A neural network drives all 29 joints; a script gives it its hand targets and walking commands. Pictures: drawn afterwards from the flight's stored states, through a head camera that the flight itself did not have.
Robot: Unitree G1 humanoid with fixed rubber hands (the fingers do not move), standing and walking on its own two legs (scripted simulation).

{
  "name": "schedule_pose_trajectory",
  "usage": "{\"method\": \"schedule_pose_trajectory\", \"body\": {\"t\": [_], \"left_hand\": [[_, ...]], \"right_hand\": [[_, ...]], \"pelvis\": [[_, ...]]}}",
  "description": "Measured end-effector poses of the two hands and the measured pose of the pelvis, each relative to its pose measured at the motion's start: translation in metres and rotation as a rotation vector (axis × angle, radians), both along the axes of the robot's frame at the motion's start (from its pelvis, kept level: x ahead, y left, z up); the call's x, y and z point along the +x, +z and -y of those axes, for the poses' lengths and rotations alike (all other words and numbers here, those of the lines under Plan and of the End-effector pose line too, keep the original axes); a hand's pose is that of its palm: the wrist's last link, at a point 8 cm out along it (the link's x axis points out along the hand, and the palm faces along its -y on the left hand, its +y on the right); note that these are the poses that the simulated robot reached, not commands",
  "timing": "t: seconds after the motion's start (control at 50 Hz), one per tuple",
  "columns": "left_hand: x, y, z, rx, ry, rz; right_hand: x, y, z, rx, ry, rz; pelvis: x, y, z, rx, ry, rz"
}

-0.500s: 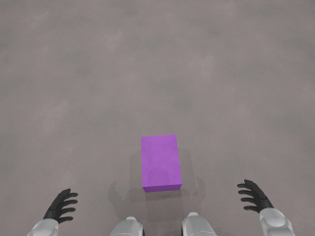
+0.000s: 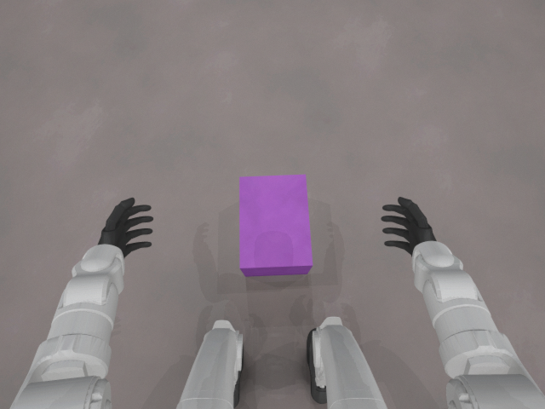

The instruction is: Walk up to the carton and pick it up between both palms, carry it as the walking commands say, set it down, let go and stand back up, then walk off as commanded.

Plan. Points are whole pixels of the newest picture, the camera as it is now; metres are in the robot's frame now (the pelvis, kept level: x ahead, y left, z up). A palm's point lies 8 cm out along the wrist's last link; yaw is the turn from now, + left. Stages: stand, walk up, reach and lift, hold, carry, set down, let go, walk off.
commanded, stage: reach and lift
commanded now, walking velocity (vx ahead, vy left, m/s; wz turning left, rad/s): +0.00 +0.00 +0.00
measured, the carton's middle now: (274, 227) +0.52 +0.01 -0.60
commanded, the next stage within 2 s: none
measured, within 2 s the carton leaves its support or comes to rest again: neither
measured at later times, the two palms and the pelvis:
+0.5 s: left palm (156, 180) +0.48 +0.23 -0.13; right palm (381, 166) +0.50 -0.18 -0.12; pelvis -0.01 +0.01 -0.03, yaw +1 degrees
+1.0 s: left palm (176, 193) +0.49 +0.22 -0.22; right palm (365, 180) +0.51 -0.18 -0.22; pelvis -0.02 +0.01 -0.10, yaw +1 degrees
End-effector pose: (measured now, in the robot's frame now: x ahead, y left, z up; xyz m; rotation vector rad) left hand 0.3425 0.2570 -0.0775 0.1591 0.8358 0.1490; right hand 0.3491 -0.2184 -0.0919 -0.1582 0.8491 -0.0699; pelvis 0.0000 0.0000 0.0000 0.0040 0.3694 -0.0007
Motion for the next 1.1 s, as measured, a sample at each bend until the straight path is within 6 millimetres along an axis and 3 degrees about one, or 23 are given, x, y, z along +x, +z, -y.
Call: {"method": "schedule_pose_trajectory", "body": {"t": [0.12, 0.22, 0.38, 0.52, 0.6, 0.72, 0.88, 1.1], "left_hand": [[0.046, -0.012, 0.009, -0.036, 0.023, 0.056], [0.067, -0.031, 0.017, -0.064, 0.043, 0.088], [0.096, -0.047, 0.016, -0.07, 0.091, 0.158], [0.141, -0.051, 0.034, -0.095, 0.08, 0.205], [0.156, -0.059, 0.042, -0.095, 0.073, 0.212], [0.151, -0.079, 0.035, -0.086, 0.089, 0.2], [0.147, -0.098, 0.033, -0.087, 0.075, 0.208], [0.148, -0.183, 0.045, -0.099, 0.084, 0.17]], "right_hand": [[0.053, -0.011, -0.024, 0.029, 0.011, 0.062], [0.081, -0.022, -0.036, 0.028, 0.015, 0.093], [0.118, -0.033, -0.037, 0.053, -0.027, 0.157], [0.159, -0.032, -0.035, 0.069, -0.034, 0.216], [0.176, -0.038, -0.041, 0.071, -0.01, 0.24], [0.175, -0.062, -0.049, 0.071, 0.002, 0.23], [0.159, -0.091, -0.038, 0.063, -0.026, 0.201], [0.169, -0.161, -0.042, 0.06, -0.03, 0.201]], "pelvis": [[-0.005, -0.013, -0.005, 0.003, 0.001, -0.101], [-0.002, -0.02, -0.009, -0.001, 0.009, -0.189], [-0.004, -0.026, -0.012, -0.013, 0.026, -0.307], [-0.012, -0.036, -0.013, -0.01, 0.022, -0.381], [-0.013, -0.041, -0.012, -0.004, 0.015, -0.409], [-0.007, -0.048, -0.011, -0.001, 0.018, -0.444], [-0.008, -0.064, -0.008, -0.007, 0.023, -0.469], [-0.024, -0.134, -0.007, 0.002, 0.015, -0.487]]}}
